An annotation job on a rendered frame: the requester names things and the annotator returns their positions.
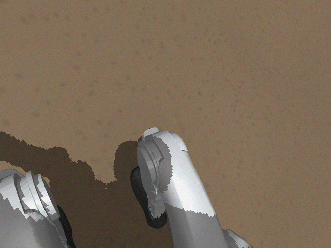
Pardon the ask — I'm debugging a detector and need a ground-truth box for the right robot hand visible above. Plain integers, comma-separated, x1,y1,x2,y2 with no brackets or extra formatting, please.
223,229,253,248

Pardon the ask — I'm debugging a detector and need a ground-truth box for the right robot foot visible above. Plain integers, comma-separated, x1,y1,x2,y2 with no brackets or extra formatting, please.
130,166,167,229

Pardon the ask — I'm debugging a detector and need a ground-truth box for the left robot foot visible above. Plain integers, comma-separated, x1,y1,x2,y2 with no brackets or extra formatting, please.
57,205,76,248

